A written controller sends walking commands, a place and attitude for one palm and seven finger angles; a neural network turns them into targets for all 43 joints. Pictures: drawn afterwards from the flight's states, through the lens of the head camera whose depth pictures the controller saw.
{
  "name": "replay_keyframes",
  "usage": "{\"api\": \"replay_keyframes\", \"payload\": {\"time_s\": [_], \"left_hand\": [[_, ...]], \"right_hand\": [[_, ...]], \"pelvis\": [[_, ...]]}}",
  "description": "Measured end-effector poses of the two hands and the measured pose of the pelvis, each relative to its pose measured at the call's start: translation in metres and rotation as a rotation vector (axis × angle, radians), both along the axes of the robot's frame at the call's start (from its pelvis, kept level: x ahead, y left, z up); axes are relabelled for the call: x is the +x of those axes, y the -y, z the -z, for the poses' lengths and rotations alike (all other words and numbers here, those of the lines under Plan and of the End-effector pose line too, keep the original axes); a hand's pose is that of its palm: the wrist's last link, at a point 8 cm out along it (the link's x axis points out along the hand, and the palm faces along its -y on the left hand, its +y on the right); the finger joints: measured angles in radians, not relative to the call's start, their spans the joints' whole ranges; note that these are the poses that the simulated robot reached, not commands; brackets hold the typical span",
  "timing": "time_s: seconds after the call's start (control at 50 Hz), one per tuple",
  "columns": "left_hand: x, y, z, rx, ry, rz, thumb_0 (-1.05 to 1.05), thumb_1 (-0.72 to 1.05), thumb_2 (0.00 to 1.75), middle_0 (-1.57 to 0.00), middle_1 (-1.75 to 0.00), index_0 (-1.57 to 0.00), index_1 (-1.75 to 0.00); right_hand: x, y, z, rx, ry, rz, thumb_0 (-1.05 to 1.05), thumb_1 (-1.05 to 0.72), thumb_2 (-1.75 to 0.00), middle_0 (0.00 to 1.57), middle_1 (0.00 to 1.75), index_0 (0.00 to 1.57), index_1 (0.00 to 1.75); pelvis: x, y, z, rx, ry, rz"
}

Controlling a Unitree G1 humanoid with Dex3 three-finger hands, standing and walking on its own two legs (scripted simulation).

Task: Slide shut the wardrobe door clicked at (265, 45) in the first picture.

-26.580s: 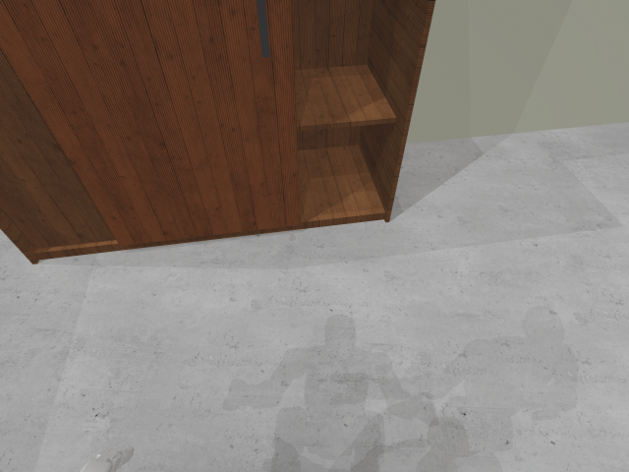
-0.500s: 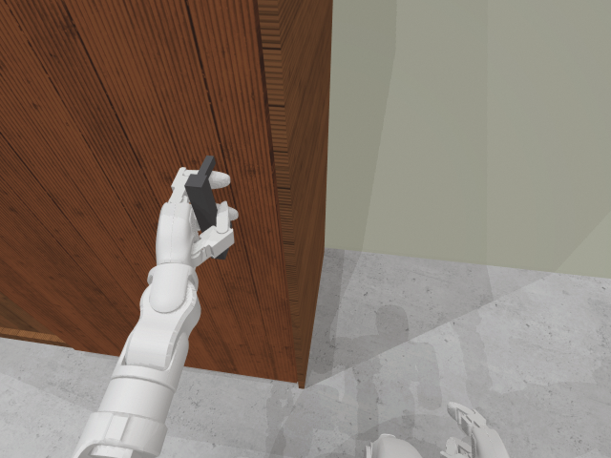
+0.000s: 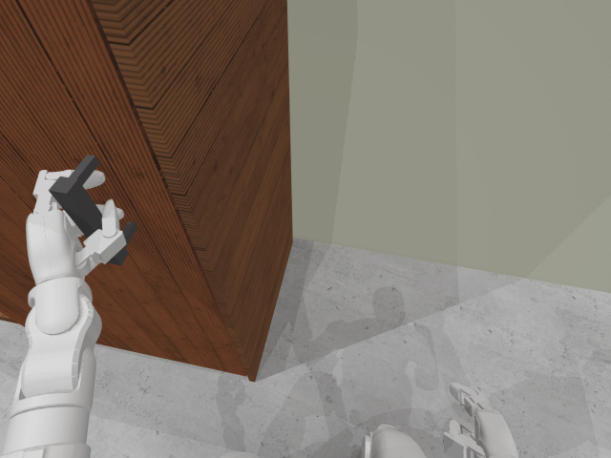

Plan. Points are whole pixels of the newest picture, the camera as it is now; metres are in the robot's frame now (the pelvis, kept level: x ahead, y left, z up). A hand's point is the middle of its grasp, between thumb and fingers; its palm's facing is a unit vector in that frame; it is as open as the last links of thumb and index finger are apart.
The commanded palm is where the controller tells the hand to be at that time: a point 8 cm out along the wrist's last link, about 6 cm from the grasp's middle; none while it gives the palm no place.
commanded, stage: stop walking and hold the door there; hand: left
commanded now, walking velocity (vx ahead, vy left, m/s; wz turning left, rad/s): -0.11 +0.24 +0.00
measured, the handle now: (103, 213) +0.34 +0.32 +0.10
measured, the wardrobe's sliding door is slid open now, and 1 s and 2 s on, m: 0.00 0.00 0.00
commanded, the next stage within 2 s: none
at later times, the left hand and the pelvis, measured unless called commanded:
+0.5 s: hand (107, 232) +0.31 +0.30 +0.10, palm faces +0.60 -0.72 -0.36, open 6.1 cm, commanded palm +0.26 +0.32 +0.10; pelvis +0.05 -0.05 +0.00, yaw -4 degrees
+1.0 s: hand (106, 233) +0.31 +0.30 +0.10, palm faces +0.57 -0.74 -0.36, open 5.9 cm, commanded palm +0.26 +0.33 +0.10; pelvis +0.05 -0.04 +0.00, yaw -4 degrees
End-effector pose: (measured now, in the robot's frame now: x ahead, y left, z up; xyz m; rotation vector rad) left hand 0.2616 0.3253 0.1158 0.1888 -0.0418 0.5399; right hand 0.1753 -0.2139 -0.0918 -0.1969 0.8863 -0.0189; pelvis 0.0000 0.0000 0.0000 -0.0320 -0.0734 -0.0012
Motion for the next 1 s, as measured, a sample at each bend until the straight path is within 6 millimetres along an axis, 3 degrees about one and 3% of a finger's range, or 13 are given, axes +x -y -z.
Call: {"api": "replay_keyframes", "payload": {"time_s": [0.1,0.16,0.26,0.36,0.42,0.66,0.82,1.0], "left_hand": [[-0.001,-0.004,-0.002,0.166,-0.053,-0.063,-0.15,0.60,0.79,-0.45,-1.40,-0.28,-1.40],[-0.002,-0.003,-0.004,0.191,-0.083,-0.106,-0.18,0.58,0.79,-0.45,-1.40,-0.30,-1.40],[-0.002,-0.002,-0.006,0.185,-0.121,-0.123,-0.19,0.58,0.77,-0.45,-1.40,-0.36,-1.40],[-0.001,-0.003,-0.004,0.177,-0.079,-0.104,-0.17,0.57,0.79,-0.45,-1.40,-0.39,-1.40],[-0.001,-0.002,-0.004,0.165,-0.076,-0.117,-0.16,0.57,0.80,-0.45,-1.40,-0.39,-1.40],[-0.001,-0.003,-0.004,0.185,-0.086,-0.120,-0.18,0.57,0.79,-0.45,-1.40,-0.40,-1.40],[-0.001,-0.004,-0.004,0.187,-0.090,-0.110,-0.18,0.56,0.79,-0.45,-1.40,-0.43,-1.40],[0.000,-0.005,-0.004,0.185,-0.085,-0.095,-0.18,0.57,0.79,-0.45,-1.40,-0.43,-1.40]], "right_hand": [[0.026,0.036,0.019,0.034,0.078,0.029,0.01,-0.90,-0.90,0.20,0.30,0.20,0.30],[0.034,0.061,0.025,0.003,0.094,0.068,0.01,-0.90,-0.90,0.20,0.30,0.20,0.30],[0.024,0.091,0.007,-0.072,0.096,0.136,0.01,-0.90,-0.90,0.20,0.30,0.20,0.30],[0.004,0.106,-0.009,-0.144,0.087,0.186,0.01,-0.90,-0.90,0.20,0.30,0.20,0.30],[-0.005,0.106,-0.013,-0.139,0.094,0.214,0.01,-0.90,-0.90,0.20,0.30,0.20,0.30],[-0.016,0.082,0.005,-0.077,0.034,0.204,0.01,-0.90,-0.90,0.20,0.30,0.20,0.30],[-0.004,0.069,0.000,-0.054,0.066,0.195,0.01,-0.90,-0.90,0.20,0.30,0.20,0.30],[0.009,0.076,-0.007,-0.078,0.105,0.179,0.01,-0.90,-0.90,0.20,0.30,0.20,0.30]], "pelvis": [[0.025,0.036,0.023,0.002,0.020,0.024],[0.029,0.042,0.023,-0.008,0.031,0.025],[0.036,0.044,0.007,0.028,-0.005,0.038],[0.040,0.043,0.003,0.043,-0.004,0.046],[0.045,0.043,-0.001,0.039,-0.015,0.056],[0.051,0.041,-0.003,0.022,-0.048,0.069],[0.053,0.040,-0.006,0.028,-0.043,0.077],[0.050,0.035,-0.005,0.015,-0.054,0.072]]}}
